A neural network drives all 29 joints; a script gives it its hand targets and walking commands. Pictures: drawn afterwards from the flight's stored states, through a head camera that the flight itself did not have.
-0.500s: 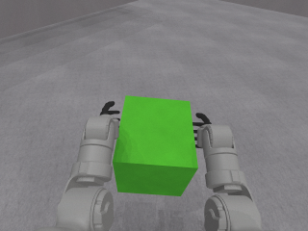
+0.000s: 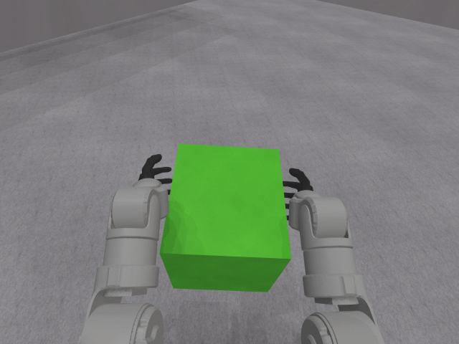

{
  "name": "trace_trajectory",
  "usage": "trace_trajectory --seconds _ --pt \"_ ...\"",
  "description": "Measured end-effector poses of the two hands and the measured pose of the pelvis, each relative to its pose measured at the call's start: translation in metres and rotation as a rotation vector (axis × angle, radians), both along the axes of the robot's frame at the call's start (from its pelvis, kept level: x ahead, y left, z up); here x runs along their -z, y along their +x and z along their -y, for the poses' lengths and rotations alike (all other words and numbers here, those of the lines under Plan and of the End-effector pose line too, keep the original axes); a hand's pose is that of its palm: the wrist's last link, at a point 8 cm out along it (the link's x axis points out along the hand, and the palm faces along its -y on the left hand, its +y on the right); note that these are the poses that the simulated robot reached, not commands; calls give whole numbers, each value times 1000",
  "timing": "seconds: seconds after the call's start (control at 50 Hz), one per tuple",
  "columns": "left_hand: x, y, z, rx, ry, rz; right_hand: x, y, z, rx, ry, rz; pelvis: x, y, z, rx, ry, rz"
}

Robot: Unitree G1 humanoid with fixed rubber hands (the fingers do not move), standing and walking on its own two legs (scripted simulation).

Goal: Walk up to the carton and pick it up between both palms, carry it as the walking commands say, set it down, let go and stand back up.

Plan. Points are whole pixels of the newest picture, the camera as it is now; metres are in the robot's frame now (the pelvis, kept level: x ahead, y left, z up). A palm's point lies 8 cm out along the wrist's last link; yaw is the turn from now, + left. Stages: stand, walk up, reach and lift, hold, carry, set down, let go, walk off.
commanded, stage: carry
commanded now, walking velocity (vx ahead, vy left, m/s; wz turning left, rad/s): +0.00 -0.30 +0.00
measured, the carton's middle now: (224, 220) +0.35 +0.01 +0.02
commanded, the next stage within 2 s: none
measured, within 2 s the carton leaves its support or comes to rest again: neither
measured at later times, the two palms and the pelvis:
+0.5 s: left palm (221, 227) +0.29 +0.02 +0.08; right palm (378, 250) +0.27 -0.25 +0.07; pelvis -0.01 -0.10 -0.01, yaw +0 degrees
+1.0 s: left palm (305, 232) +0.29 -0.12 +0.08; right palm out of the picture +0.26 -0.39 +0.07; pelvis -0.02 -0.24 -0.01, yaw -1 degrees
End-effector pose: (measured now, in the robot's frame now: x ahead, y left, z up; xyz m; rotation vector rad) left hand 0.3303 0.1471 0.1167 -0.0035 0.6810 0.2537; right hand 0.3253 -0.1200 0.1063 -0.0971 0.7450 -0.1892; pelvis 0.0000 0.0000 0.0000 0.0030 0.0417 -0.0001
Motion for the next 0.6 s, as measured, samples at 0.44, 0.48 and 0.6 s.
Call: trace_trajectory --seconds 0.44,0.48,0.6 --pt "36 -33 123 94 18 -81 41 -58 122 123 45 -75 14 -8 90 22 -5 -20" --pt "37 -37 125 78 11 -99 40 -60 125 109 40 -92 12 -10 98 6 -1 -24" --pt "33 -47 123 -3 -39 -93 28 -51 124 50 12 -87 5 -16 118 -27 -17 -44"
